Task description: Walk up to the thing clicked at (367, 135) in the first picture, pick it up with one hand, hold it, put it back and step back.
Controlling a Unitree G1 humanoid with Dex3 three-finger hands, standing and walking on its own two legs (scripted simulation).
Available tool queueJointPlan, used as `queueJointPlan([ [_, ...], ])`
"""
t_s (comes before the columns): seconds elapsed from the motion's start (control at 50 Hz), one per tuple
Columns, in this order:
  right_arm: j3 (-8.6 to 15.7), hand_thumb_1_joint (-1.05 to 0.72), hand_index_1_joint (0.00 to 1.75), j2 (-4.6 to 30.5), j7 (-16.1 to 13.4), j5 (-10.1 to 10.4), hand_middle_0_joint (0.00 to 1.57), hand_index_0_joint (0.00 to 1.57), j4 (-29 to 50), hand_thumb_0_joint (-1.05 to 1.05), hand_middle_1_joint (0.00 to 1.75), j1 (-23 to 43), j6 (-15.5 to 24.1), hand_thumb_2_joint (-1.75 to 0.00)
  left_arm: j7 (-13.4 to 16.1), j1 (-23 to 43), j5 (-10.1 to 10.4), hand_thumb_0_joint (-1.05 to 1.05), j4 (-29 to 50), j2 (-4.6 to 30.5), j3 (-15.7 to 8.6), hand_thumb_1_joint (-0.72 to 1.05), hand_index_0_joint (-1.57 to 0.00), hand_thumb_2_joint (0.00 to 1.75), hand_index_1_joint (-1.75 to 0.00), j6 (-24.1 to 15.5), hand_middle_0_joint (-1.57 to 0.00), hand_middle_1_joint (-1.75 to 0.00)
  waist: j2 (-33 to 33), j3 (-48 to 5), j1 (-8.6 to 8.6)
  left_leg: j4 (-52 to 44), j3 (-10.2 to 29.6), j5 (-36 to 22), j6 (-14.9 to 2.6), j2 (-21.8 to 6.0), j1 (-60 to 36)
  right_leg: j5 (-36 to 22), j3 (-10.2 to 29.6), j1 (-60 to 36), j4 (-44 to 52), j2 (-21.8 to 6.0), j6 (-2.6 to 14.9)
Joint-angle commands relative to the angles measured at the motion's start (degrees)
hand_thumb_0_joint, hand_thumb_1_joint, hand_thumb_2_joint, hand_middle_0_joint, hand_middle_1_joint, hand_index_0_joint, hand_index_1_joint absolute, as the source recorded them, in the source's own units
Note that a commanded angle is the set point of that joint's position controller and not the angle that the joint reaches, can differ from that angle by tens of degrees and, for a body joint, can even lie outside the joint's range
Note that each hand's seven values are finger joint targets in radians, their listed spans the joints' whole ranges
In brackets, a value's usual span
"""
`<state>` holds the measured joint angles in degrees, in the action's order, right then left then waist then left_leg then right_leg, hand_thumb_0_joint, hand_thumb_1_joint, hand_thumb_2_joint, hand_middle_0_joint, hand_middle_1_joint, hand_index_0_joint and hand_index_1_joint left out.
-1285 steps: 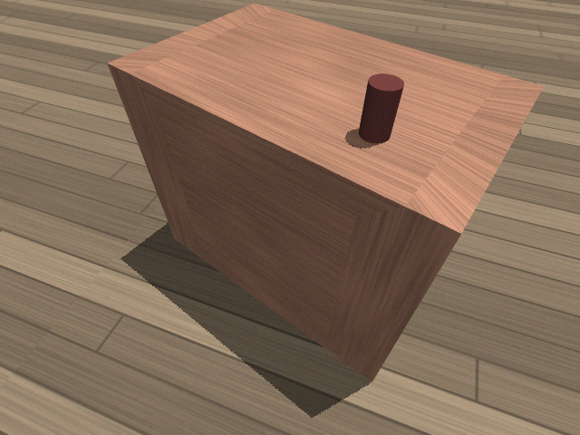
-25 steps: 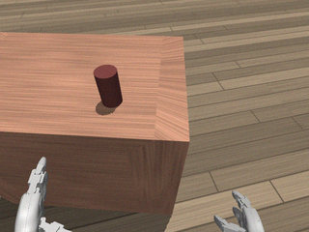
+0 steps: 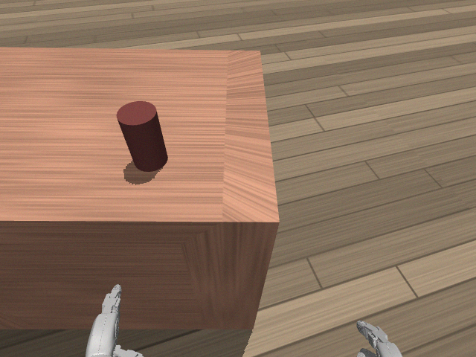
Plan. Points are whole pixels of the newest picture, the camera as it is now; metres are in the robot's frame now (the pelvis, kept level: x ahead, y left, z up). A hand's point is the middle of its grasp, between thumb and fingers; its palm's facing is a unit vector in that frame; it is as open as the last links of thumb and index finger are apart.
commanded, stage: home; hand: left
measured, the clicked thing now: (144, 138) +0.49 +0.19 +0.09
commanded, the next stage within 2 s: stand in 1.94 s
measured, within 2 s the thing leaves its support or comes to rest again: neither
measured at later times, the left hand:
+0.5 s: hand out of the picture +0.07 +0.25 -0.13, palm faces -0.02 -0.92 -0.39, open 17.6 cm
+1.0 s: hand out of the picture +0.00 +0.25 -0.15, palm faces -0.03 -0.93 -0.36, open 17.5 cm
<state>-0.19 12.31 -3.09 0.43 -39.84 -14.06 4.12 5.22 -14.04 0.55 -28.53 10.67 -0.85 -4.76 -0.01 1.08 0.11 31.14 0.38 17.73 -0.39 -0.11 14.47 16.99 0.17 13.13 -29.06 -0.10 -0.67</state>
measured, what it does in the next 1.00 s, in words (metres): stands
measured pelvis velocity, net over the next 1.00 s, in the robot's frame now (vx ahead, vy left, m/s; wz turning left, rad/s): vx -0.04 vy -0.01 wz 0.02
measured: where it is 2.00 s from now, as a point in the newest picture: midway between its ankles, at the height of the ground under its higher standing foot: outside the picture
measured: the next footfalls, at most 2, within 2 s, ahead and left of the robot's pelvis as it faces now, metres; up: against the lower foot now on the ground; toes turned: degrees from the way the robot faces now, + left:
none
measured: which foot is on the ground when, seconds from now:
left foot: down 0.00-1.00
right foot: down 0.00-1.00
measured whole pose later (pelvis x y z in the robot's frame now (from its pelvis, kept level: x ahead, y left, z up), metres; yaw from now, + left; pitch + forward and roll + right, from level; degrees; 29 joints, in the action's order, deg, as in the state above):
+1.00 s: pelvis -0.04 -0.01 +0.01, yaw +1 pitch -3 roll +0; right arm -0.5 20.2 1.1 -1.2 -62.5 -10.7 -0.3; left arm 0.1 -10.7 -1.0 -63.8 20.5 1.4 -0.7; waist 0.5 2.2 -0.3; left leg 21.0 1.2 9.8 0.1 0.2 8.3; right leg 10.5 -0.6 7.7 -21.2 -0.5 -0.2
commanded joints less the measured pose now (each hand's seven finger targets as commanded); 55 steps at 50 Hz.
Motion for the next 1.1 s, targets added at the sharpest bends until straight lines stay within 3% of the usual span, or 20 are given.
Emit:
queueJointPlan([
  [0.0, 2.9, -0.89, 0.30, 7.4, -0.5, 0.3, 0.20, 0.20, 8.3, 0.00, 0.30, 3.9, 2.4, -0.90, 0.6, -0.5, 0.1, 0.00, 5.0, 3.4, -0.7, -0.56, -0.05, 0.05, -0.05, -1.6, -0.05, -0.05, -1.4, -7.7, -0.66, -3.6, -1.6, -21.9, 0.34, -0.1, -3.3, -20.5, -2.9, -3.2, 2.2, 0.9, 1.40],
  [0.02, 2.6, -0.89, 0.30, 7.0, -0.3, 0.4, 0.20, 0.20, 9.4, 0.00, 0.30, 4.9, 2.2, -0.90, 0.4, 0.5, 0.1, 0.00, 5.7, 2.9, 0.0, -0.54, -0.05, 0.06, -0.05, -1.4, -0.05, -0.05, -1.7, -7.0, -0.60, -3.9, -1.7, -20.5, 0.20, 0.1, -2.9, -19.6, -2.8, -2.6, 2.7, 0.8, 1.28],
  [0.04, 2.9, -0.89, 0.30, 7.5, -0.4, 0.4, 0.20, 0.20, 8.9, 0.00, 0.30, 4.3, 1.9, -0.90, 0.4, 0.8, 0.1, 0.00, 5.3, 4.1, -1.3, -0.56, -0.05, 0.05, -0.05, -1.3, -0.05, -0.05, -1.9, -6.6, -0.70, -4.0, -1.9, -19.4, 0.16, 0.2, -2.6, -18.7, -2.7, -2.3, 2.9, 0.7, 1.25],
  [0.14, 2.4, -0.89, 0.30, 7.2, -0.2, 0.7, 0.20, 0.20, 9.9, 0.00, 0.30, 5.3, 1.0, -0.90, 0.3, 3.0, 0.3, 0.00, 6.9, 6.7, -3.1, -0.54, -0.05, 0.06, -0.05, -1.1, -0.05, -0.05, -1.6, -4.5, -0.82, -4.8, -2.5, -14.9, -0.19, 0.5, -1.7, -14.7, -2.1, -1.1, 4.0, 0.4, 0.93],
  [0.2, 2.5, -0.89, 0.30, 7.3, -0.4, 0.7, 0.20, 0.20, 10.3, 0.00, 0.30, 5.3, 0.6, -0.90, 0.6, 5.5, 0.3, 0.00, 8.8, 7.3, -3.7, -0.55, -0.05, 0.05, -0.05, -1.2, -0.05, -0.05, 0.3, -6.7, -0.29, -5.1, -2.4, -13.9, -0.07, 0.4, -2.9, -13.6, -1.9, -1.6, 3.8, 0.6, 1.26],
  [0.22, 5.3, -0.89, 0.30, 15.6, 0.9, -3.9, 0.20, 0.20, 2.8, 0.00, 0.30, 2.8, -0.6, -0.90, -0.9, 0.9, -4.0, 0.00, -3.8, 18.6, -4.6, -0.53, -0.05, 0.07, -0.05, -0.2, -0.05, -0.06, 2.8, -6.9, 0.30, -2.7, 2.9, -19.3, -0.65, -4.3, -3.7, -19.9, 3.9, -1.9, 1.4, -5.5, 3.16],
  [0.26, 5.1, -0.89, 0.30, 15.3, 1.8, -3.8, 0.20, 0.20, 2.2, 0.00, 0.30, 4.1, -1.7, -0.90, -2.0, 1.1, -4.0, 0.00, -5.3, 17.8, -4.3, -0.57, -0.05, 0.04, -0.05, 0.4, -0.05, -0.05, 3.4, -8.6, -0.11, -3.4, 3.4, -17.1, -1.99, -4.6, -4.2, -18.8, 4.8, -3.7, 1.9, -6.2, 3.86],
  [0.28, 4.7, -0.89, 0.30, 14.4, 2.3, -3.2, 0.20, 0.20, 2.2, 0.00, 0.30, 4.5, -1.6, -0.90, -2.4, 1.0, -3.6, 0.00, -5.9, 17.2, -3.8, -0.58, -0.05, 0.04, -0.05, 0.2, -0.05, -0.05, 2.0, -8.4, -0.10, -3.6, 3.8, -16.6, -1.94, -4.6, -4.5, -18.8, 4.5, -3.6, 2.4, -6.3, 3.58],
  [0.32, 4.4, -0.89, 0.30, 14.6, 2.9, -2.3, 0.20, 0.20, 0.8, 0.00, 0.30, 4.7, -1.6, -0.90, -3.1, 3.6, -2.8, 0.00, -8.3, 16.7, -2.6, -0.61, -0.04, 0.02, -0.04, 0.1, -0.04, -0.04, 0.7, -5.2, 0.41, -6.1, 4.6, -12.4, -1.73, -4.8, -3.4, -13.1, 4.5, -1.6, 4.2, -5.8, 3.15],
  [0.42, 3.8, -0.90, 0.30, 15.7, 3.6, -2.0, 0.20, 0.20, -4.6, 0.00, 0.30, 6.1, -1.9, -0.90, -3.7, 5.1, -2.5, 0.00, -15.5, 18.5, -1.5, -0.59, -0.04, 0.03, -0.04, 0.4, -0.04, -0.05, -0.5, -3.5, 0.49, -7.3, 5.6, -15.1, -1.73, -5.2, -5.1, -14.3, 4.8, -2.2, 6.0, -6.2, 2.93],
  [0.54, 3.2, -0.90, 0.30, 17.8, 3.6, -1.8, 0.20, 0.20, -10.6, 0.00, 0.30, 6.9, -2.8, -0.90, -3.8, 6.6, -2.3, 0.00, -22.2, 21.2, -0.9, -0.59, -0.04, 0.03, -0.05, 1.5, -0.04, -0.05, -0.3, 0.5, 0.39, -11.6, 6.7, -7.0, -1.53, -5.1, -4.1, -5.3, 5.6, -1.6, 10.2, -6.1, 2.72],
  [0.6, 3.0, -0.90, 0.30, 18.7, 3.6, -1.8, 0.20, 0.20, -12.9, 0.00, 0.30, 7.1, -2.8, -0.90, -4.0, 6.3, -2.0, 0.00, -24.9, 22.1, -0.6, -0.58, -0.05, 0.04, -0.05, 1.7, -0.05, -0.05, 0.7, -1.3, 0.11, -12.4, 6.9, -7.6, -1.57, -5.3, -5.9, -5.4, 5.9, -2.9, 11.0, -6.3, 2.72],
  [0.66, 2.6, -0.90, 0.30, 19.3, 3.6, -1.8, 0.20, 0.20, -15.1, 0.00, 0.30, 7.0, -2.9, -0.90, -4.1, 6.4, -1.9, 0.00, -27.3, 23.0, -0.4, -0.57, -0.05, 0.05, -0.05, 2.1, -0.05, -0.05, 0.2, 1.2, -0.09, -14.4, 7.3, -3.5, -1.31, -5.1, -3.9, -0.5, 6.2, -2.2, 12.5, -6.1, 2.53],
  [0.8, 2.4, -0.89, 0.30, 20.2, 3.5, -1.7, 0.20, 0.20, -17.8, 0.00, 0.30, 6.8, -3.1, -0.90, -4.3, 5.8, -1.7, 0.00, -30.6, 23.7, -0.4, -0.57, -0.05, 0.05, -0.05, 2.6, -0.05, -0.05, 0.9, 2.4, -0.35, -16.3, 8.1, 0.4, -1.37, -5.3, -2.5, 1.3, 6.2, -2.5, 13.1, -5.8, 2.28],
  [0.86, 2.4, -0.89, 0.30, 20.0, 3.4, -1.5, 0.20, 0.20, -18.4, 0.00, 0.30, 6.5, -2.9, -0.90, -4.3, 5.7, -1.6, 0.00, -31.3, 23.6, -0.4, -0.57, -0.05, 0.04, -0.05, 2.4, -0.05, -0.05, 0.0, 1.0, -0.29, -15.2, 7.6, -3.3, -1.47, -5.2, -4.7, 0.1, 7.0, -2.6, 13.9, -6.5, 2.45],
  [1.08, 1.8, -0.90, 0.30, 19.5, 2.9, -1.3, 0.20, 0.20, -19.9, 0.00, 0.30, 6.5, -2.8, -0.90, -4.3, 7.1, -1.3, 0.00, -32.6, 22.6, -0.4, -0.57, -0.05, 0.04, -0.05, 2.7, -0.05, -0.05, 0.4, 0.3, -0.11, -15.4, 7.3, -7.0, -1.10, -5.7, -5.1, -5.0, 6.5, -4.7, 13.7, -6.6, 2.35],
])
